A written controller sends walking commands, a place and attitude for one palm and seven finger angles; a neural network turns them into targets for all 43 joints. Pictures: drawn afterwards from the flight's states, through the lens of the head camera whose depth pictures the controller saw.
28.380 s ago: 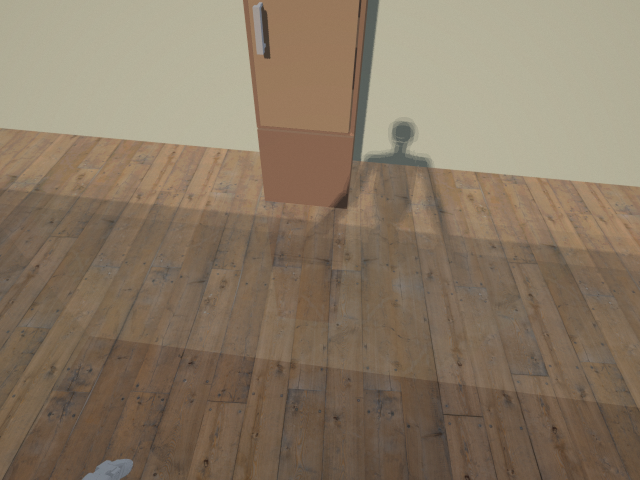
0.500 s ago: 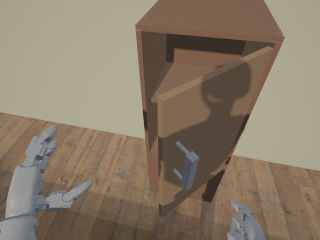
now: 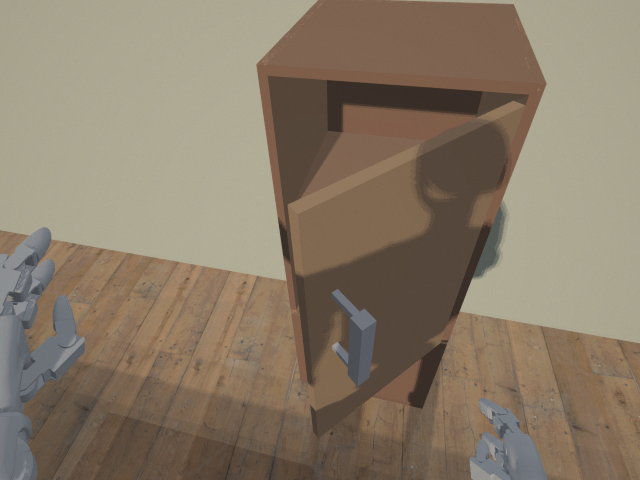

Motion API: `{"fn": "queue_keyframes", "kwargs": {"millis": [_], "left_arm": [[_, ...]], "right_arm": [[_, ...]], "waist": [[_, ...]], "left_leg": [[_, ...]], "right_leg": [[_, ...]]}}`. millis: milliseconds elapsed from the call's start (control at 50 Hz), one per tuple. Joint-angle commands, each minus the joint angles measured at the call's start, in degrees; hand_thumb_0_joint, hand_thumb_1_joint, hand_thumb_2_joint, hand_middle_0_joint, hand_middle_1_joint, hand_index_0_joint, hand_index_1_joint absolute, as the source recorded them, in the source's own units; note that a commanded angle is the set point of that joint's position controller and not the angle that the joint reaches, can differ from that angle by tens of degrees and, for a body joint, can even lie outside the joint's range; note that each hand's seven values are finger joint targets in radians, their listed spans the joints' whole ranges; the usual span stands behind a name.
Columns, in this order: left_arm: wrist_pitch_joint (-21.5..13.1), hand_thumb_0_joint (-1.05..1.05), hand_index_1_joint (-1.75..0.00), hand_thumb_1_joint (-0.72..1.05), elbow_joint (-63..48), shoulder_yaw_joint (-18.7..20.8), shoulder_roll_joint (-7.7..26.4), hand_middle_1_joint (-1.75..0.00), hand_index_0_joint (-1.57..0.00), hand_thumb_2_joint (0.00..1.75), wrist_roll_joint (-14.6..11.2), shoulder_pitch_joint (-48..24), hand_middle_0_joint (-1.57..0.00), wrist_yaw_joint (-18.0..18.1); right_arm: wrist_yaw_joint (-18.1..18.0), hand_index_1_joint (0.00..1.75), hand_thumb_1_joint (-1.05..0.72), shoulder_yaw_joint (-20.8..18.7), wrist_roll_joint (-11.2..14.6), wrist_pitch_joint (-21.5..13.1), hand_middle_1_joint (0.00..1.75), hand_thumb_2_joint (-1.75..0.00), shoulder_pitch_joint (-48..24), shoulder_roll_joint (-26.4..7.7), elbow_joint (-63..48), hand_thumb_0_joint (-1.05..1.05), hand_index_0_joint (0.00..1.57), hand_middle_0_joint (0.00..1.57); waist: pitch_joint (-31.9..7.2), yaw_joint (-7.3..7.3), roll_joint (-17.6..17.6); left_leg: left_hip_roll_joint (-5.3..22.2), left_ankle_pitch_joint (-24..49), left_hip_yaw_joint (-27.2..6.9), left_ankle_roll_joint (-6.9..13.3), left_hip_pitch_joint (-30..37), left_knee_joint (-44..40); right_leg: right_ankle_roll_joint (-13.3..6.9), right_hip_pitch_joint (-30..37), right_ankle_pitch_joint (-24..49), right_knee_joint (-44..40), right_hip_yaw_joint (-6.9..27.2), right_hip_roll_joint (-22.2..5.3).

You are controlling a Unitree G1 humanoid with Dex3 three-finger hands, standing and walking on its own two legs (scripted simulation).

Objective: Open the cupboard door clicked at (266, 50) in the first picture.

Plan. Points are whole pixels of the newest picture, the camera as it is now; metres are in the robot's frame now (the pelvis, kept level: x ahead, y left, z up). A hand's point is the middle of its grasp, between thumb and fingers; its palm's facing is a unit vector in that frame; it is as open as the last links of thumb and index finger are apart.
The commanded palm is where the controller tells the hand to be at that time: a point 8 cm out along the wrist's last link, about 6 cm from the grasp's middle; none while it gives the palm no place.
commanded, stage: draw the hand back to the body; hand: left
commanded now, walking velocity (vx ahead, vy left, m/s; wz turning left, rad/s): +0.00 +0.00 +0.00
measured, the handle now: (349, 338) +0.30 +0.01 +0.03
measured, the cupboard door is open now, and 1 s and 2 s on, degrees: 50 50 50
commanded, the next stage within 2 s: step back with the hand held close in 0.16 s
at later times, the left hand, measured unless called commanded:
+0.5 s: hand (81, 350) +0.19 +0.26 +0.15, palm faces +0.40 -0.79 -0.47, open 7.4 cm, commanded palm +0.12 +0.30 +0.18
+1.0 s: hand out of the picture +0.10 +0.28 +0.15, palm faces +0.46 -0.77 -0.45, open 7.4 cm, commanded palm +0.04 +0.32 +0.18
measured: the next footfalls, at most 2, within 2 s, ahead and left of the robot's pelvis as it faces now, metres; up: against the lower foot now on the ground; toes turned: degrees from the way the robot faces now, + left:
right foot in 1.40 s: -0.29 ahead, -0.09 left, +0.00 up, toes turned +0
left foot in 1.58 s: -0.09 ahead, +0.07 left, +0.00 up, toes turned +0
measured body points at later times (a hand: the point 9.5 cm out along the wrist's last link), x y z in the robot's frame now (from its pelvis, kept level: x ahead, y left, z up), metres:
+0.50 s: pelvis -0.02 +0.00 +0.00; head +0.00 -0.02 +0.45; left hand +0.16 +0.30 +0.17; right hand +0.17 -0.24 -0.09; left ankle -0.02 +0.11 -0.74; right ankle -0.01 -0.11 -0.74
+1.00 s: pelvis -0.10 +0.02 -0.02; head -0.09 +0.03 +0.43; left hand +0.07 +0.32 +0.17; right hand +0.09 -0.21 -0.09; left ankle -0.02 +0.11 -0.74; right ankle -0.01 -0.11 -0.74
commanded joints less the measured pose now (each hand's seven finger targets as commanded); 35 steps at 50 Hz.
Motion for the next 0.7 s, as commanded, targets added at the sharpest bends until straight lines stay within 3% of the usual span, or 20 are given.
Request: {"fn": "queue_keyframes", "kwargs": {"millis": [0, 100, 200, 240, 260, 280, 300, 320, 380, 400, 480, 500, 520, 580, 600, 680], "left_arm": [[-3.91, 0.00, -0.30, 0.90, -12.19, 8.09, 12.71, -0.30, -0.20, 0.90, -0.08, -5.39, -0.20, 1.23], [-4.20, 0.00, -0.30, 0.90, -12.95, 7.55, 12.21, -0.30, -0.20, 0.90, -0.08, -5.62, -0.20, 1.28], [-4.08, 0.00, -0.30, 0.90, -9.18, 7.01, 10.96, -0.30, -0.20, 0.90, -0.22, -4.51, -0.20, 1.15], [-4.19, 0.00, -0.30, 0.90, -9.36, 6.13, 10.28, -0.30, -0.20, 0.90, -0.27, -4.95, -0.20, 0.99], [-4.55, 0.00, -0.30, 0.90, -10.50, 6.98, 11.71, -0.30, -0.20, 0.90, -0.18, -8.69, -0.20, 1.17], [-6.63, 0.00, -0.30, 0.90, -11.50, 14.01, 18.16, -0.30, -0.20, 0.90, 0.31, -12.78, -0.20, 1.52], [-7.43, 0.00, -0.30, 0.90, -9.40, 13.89, 18.19, -0.30, -0.20, 0.90, 0.65, -12.53, -0.20, 1.31], [-6.91, 0.00, -0.30, 0.90, -5.68, 10.22, 13.50, -0.30, -0.20, 0.90, 0.62, -6.03, -0.20, 0.88], [-6.94, 0.00, -0.30, 0.90, -7.03, 7.49, 10.76, -0.30, -0.20, 0.90, 0.83, -0.19, -0.20, 0.46], [-7.33, 0.00, -0.30, 0.90, -8.71, 7.87, 11.24, -0.30, -0.20, 0.90, 0.89, 0.69, -0.20, 0.67], [-7.41, 0.00, -0.30, 0.90, -14.23, 10.41, 13.80, -0.30, -0.20, 0.90, 0.79, 3.70, -0.20, 1.64], [-7.69, 0.00, -0.30, 0.90, -16.14, 11.79, 15.64, -0.30, -0.20, 0.90, 0.81, 3.38, -0.20, 2.06], [-7.79, 0.00, -0.30, 0.90, -17.47, 12.15, 15.77, -0.30, -0.20, 0.90, 0.81, 3.94, -0.20, 2.30], [-8.13, 0.00, -0.30, 0.90, -18.67, 13.20, 16.42, -0.30, -0.20, 0.90, 0.72, 4.86, -0.20, 2.80], [-8.16, 0.00, -0.30, 0.90, -18.40, 13.83, 16.93, -0.30, -0.20, 0.90, 0.71, 5.06, -0.20, 2.95], [-8.38, 0.00, -0.30, 0.90, -16.79, 13.09, 15.02, -0.30, -0.20, 0.90, 0.94, 6.28, -0.20, 2.96]], "right_arm": [[-1.12, 0.30, -0.90, -1.92, -0.34, -3.26, 0.30, -0.90, -7.90, -5.48, -9.41, 0.00, 0.20, 0.20], [-1.29, 0.30, -0.90, -1.76, -0.41, -3.90, 0.30, -0.90, -8.17, -5.13, -8.91, 0.00, 0.20, 0.20], [-1.34, 0.30, -0.90, -2.01, -0.39, -3.94, 0.30, -0.90, -8.31, -5.02, -8.29, 0.00, 0.20, 0.20], [-1.16, 0.30, -0.90, -1.97, -0.28, -3.78, 0.30, -0.90, -8.30, -4.95, -8.34, 0.00, 0.20, 0.20], [-1.20, 0.30, -0.90, -1.98, -0.31, -3.87, 0.30, -0.90, -8.25, -5.21, -8.23, 0.00, 0.20, 0.20], [-0.81, 0.30, -0.90, -2.52, 0.13, -2.73, 0.30, -0.90, -5.83, -6.91, -9.83, 0.00, 0.20, 0.20], [-0.75, 0.30, -0.90, -2.53, 0.09, -2.05, 0.30, -0.90, -6.00, -6.24, -8.94, 0.00, 0.20, 0.20], [-0.64, 0.30, -0.90, -2.66, -0.17, -1.36, 0.30, -0.90, -6.67, -6.01, -8.64, 0.00, 0.20, 0.20], [0.01, 0.30, -0.90, -3.29, -0.37, 0.30, 0.30, -0.90, -6.37, -6.69, -9.53, 0.00, 0.20, 0.20], [-0.14, 0.30, -0.90, -3.47, -0.37, 0.52, 0.30, -0.90, -7.02, -6.90, -9.67, 0.00, 0.20, 0.20], [-0.29, 0.30, -0.90, -4.19, -0.04, 2.23, 0.30, -0.90, -6.55, -6.70, -11.32, 0.00, 0.20, 0.20], [-0.62, 0.30, -0.90, -4.23, -0.08, 2.42, 0.30, -0.90, -6.94, -6.96, -11.28, 0.00, 0.20, 0.20], [-0.78, 0.30, -0.90, -4.30, 0.02, 2.56, 0.30, -0.90, -6.61, -6.66, -11.86, 0.00, 0.20, 0.20], [-1.09, 0.30, -0.90, -4.44, 0.14, 2.88, 0.30, -0.90, -6.50, -6.55, -12.68, 0.00, 0.20, 0.20], [-1.35, 0.30, -0.90, -4.46, 0.05, 2.86, 0.30, -0.90, -7.09, -6.78, -12.50, 0.00, 0.20, 0.20], [-1.22, 0.30, -0.90, -4.42, -0.15, 2.66, 0.30, -0.90, -6.39, -7.08, -12.97, 0.00, 0.20, 0.20]], "waist": [[-4.41, -0.02, -0.14], [-3.62, -0.17, 1.69], [-1.07, -0.27, -1.16], [-0.48, -0.52, -0.61], [-1.33, -0.76, -0.62], [2.16, -2.84, -2.78], [2.30, -2.90, -2.86], [1.74, -3.38, -4.75], [-2.04, -3.75, -5.22], [-3.77, -3.56, -1.41], [-10.35, -3.75, -3.35], [-11.30, -3.56, -1.02], [-12.17, -3.63, -1.25], [-11.68, -3.60, -0.70], [-10.96, -3.36, 1.49], [-8.24, -3.44, 2.53]], "left_leg": [[1.19, 13.09, 1.61, 0.39, -1.22, -4.24], [1.00, 13.61, 1.92, 0.39, -0.21, -3.97], [1.13, 12.08, 1.94, 0.54, -0.40, -4.56], [1.19, 11.19, 1.90, 0.53, -0.43, -4.77], [1.04, 10.92, 1.80, 0.60, -0.18, -4.94], [2.05, 8.65, -0.38, 1.58, -4.03, -2.26], [1.83, 7.38, -0.79, 1.49, -3.79, -0.99], [1.88, 8.91, -0.80, 1.46, -2.84, -0.05], [2.15, 13.31, -0.30, 0.94, -2.96, 0.58], [2.53, 16.10, -0.36, 0.88, -2.70, -0.21], [3.74, 24.23, -0.44, 0.48, -3.13, -0.02], [3.94, 25.56, -0.84, 0.36, -3.96, -0.18], [4.25, 26.78, -1.18, 0.28, -4.39, -0.23], [4.78, 25.65, -2.15, 0.44, -6.99, -1.14], [5.16, 25.25, -3.03, 0.58, -8.39, -2.08], [7.06, 16.19, -4.94, 1.70, -16.31, -5.42]], "right_leg": [[-0.06, 3.25, 11.09, -4.43, 0.21, -1.16], [-0.01, 2.82, 11.90, -5.52, 0.57, -1.20], [0.27, 1.70, 9.98, -6.40, 0.52, -0.95], [0.32, 1.30, 8.67, -6.63, 0.75, -1.02], [0.28, 1.60, 8.36, -6.70, 0.82, -1.04], [0.58, -2.91, 9.44, -10.38, 6.00, -3.91], [0.03, -3.84, 9.29, -11.46, 6.99, -5.63], [-0.21, -4.40, 10.20, -11.29, 6.69, -6.18], [0.08, -3.02, 14.67, -9.05, 4.80, -6.35], [0.01, -1.74, 17.70, -7.52, 3.94, -6.34], [0.78, 2.28, 25.88, -2.86, 2.94, -5.28], [0.49, 3.44, 27.26, -1.64, 2.80, -5.59], [0.55, 4.01, 27.79, -0.46, 2.70, -5.17], [0.92, 3.57, 25.20, 0.94, 2.54, -4.08], [0.89, 3.62, 23.77, 1.62, 2.25, -3.87], [1.54, 4.95, 16.37, 4.48, 2.22, -1.91]]}}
